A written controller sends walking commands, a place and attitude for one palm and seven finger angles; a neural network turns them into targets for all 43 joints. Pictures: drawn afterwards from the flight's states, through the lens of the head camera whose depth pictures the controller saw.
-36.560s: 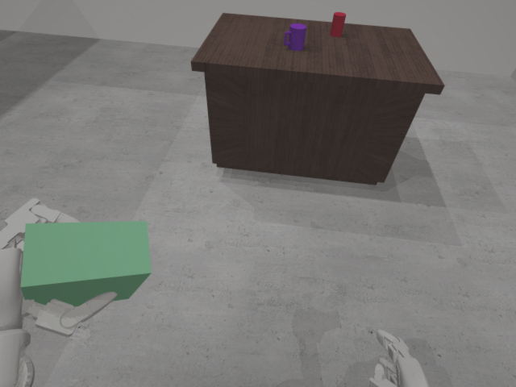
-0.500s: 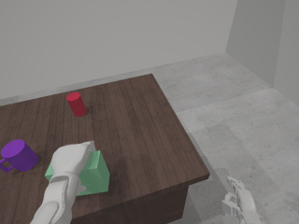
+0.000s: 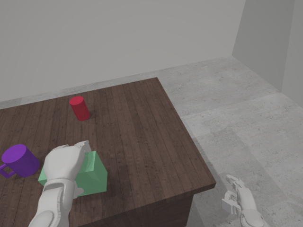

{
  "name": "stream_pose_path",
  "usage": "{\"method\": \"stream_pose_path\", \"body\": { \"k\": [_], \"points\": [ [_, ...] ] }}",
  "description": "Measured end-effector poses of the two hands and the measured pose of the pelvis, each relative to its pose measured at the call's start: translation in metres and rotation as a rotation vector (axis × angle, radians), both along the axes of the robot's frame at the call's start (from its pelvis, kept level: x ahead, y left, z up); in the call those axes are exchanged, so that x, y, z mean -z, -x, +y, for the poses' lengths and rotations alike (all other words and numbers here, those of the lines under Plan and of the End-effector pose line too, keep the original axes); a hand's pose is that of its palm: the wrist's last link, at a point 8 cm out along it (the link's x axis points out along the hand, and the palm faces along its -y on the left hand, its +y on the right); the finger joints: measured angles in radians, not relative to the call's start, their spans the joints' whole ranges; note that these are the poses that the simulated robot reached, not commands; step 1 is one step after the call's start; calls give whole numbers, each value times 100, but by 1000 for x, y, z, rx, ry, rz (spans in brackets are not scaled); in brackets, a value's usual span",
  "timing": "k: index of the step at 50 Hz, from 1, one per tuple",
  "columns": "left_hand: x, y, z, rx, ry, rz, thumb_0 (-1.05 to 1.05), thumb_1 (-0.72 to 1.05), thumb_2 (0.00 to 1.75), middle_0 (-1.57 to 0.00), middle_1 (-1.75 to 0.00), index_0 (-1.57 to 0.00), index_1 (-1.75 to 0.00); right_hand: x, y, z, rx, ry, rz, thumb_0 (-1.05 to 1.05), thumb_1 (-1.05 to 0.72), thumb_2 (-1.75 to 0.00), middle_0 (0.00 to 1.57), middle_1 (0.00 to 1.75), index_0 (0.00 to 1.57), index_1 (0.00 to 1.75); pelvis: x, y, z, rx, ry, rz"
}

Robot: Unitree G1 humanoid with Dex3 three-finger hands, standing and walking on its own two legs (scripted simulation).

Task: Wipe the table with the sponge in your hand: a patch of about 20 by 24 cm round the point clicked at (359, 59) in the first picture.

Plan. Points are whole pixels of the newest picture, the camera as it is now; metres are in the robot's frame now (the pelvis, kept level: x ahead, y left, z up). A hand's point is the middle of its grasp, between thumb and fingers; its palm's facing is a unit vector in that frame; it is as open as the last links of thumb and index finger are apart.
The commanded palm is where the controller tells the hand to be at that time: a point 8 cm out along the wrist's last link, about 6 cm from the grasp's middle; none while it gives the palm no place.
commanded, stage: move the sponge above the wiping area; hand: left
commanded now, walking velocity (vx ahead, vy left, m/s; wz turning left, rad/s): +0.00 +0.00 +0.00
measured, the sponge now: (79, 179) +0.21 +0.26 +0.00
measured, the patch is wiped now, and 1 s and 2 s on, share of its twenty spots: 0.00 0.00 0.00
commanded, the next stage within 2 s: lower the sponge onto the table in 1.46 s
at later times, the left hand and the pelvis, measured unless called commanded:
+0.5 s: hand (67, 167) +0.21 +0.27 +0.07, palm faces +0.10 -0.07 -0.99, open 10.3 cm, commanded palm +0.18 +0.26 +0.11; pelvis -0.02 +0.00 +0.00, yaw +0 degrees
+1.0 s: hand (70, 170) +0.21 +0.27 +0.05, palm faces +0.03 -0.10 -0.99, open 10.3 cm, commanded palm +0.18 +0.25 +0.11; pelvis -0.02 +0.00 +0.00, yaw +0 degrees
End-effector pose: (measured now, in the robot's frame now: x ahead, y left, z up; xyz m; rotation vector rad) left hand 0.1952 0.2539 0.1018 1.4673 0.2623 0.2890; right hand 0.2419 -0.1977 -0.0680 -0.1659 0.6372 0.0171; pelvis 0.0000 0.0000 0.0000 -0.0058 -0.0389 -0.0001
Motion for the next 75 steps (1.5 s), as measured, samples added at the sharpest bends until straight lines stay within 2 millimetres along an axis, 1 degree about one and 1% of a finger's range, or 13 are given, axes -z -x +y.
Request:
{"method": "stream_pose_path", "body": {
  "k": [5,9,15,20,26,34,39,47,52,57,62,68,75],
  "points": [
    [-14,3,18,-145,19,-37,-1,-51,104,-71,-132,-72,-131,-2,-2,8,-2,-54,6,1,-90,-90,20,30,20,30,-1,1,2,-5,-4,-3],
    [4,12,17,-189,69,80,-1,-51,104,-70,-133,-72,-132,-5,-2,12,-17,-57,4,1,-90,-90,20,30,20,30,-1,5,3,-18,-6,-8],
    [28,19,-5,-31,95,176,-1,-51,104,-70,-132,-72,-131,-6,4,11,-35,1,-3,1,-90,-90,20,30,20,30,0,11,3,-19,-2,-15],
    [7,12,-4,33,2,41,-1,-51,104,-71,-132,-73,-131,-1,14,10,-18,4,8,1,-90,-90,20,30,20,30,0,15,2,-3,1,-24],
    [-18,6,15,-117,6,-54,-1,-51,104,-71,-132,-72,-131,5,26,7,17,-49,31,1,-90,-90,20,30,20,30,-1,18,2,-3,-4,-25],
    [25,16,3,-101,88,182,-1,-51,104,-70,-132,-72,-132,3,30,-5,21,-13,29,1,-90,-90,20,30,20,30,-1,22,1,-14,-8,-23],
    [20,17,-11,41,48,110,-1,-51,104,-71,-132,-73,-131,1,31,-10,27,26,11,1,-90,-90,20,30,20,30,0,22,-1,-3,-3,-29],
    [-13,3,4,-87,4,-49,-1,-51,104,-71,-132,-73,-131,4,29,-3,36,-37,18,1,-90,-90,20,30,20,30,-1,22,-2,-3,-6,-28],
    [5,2,9,-164,42,82,-1,-51,104,-70,-132,-72,-132,1,24,-1,23,-47,17,1,-90,-90,20,30,20,30,-1,20,-3,-12,-10,-23],
    [24,3,2,-83,72,171,-1,-51,104,-70,-132,-72,-131,-2,19,-5,12,-4,7,1,-90,-90,20,30,20,30,-1,18,-4,-17,-7,-19],
    [12,0,2,-2,24,89,-1,-51,104,-71,-132,-73,-131,0,18,-8,19,22,11,1,-90,-90,20,30,20,30,-1,13,-4,-9,-1,-19],
    [-10,-1,19,-96,8,-10,-1,-51,104,-71,-132,-73,-131,5,17,-8,34,-13,31,1,-90,-90,20,30,20,30,-2,7,-1,-2,-3,-11],
    [17,9,17,-151,85,141,-1,-51,104,-70,-132,-72,-132,3,11,-4,19,-14,33,1,-90,-90,20,30,20,30,-2,6,2,-16,-4,-4]
  ]
}}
